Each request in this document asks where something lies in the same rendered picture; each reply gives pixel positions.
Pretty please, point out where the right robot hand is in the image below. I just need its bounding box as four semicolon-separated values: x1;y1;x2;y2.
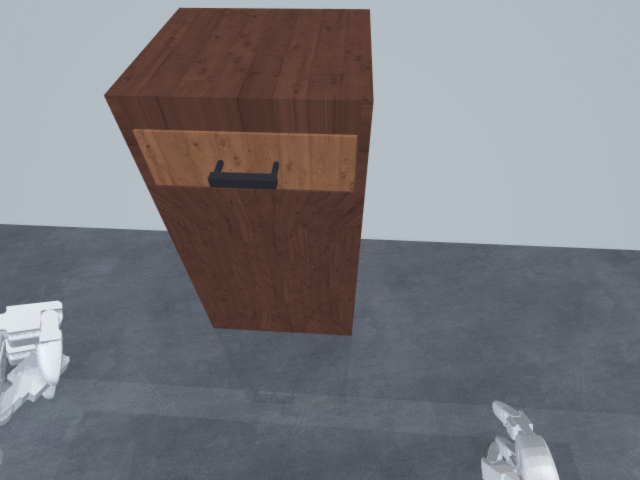
481;400;559;480

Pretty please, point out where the cabinet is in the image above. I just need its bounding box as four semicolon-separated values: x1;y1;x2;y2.
104;8;374;336

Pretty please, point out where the drawer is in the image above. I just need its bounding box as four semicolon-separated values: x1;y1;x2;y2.
133;129;357;192

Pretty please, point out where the handle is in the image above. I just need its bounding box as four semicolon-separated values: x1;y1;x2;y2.
208;160;279;190

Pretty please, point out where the left robot hand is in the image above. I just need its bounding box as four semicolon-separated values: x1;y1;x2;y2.
0;301;69;426

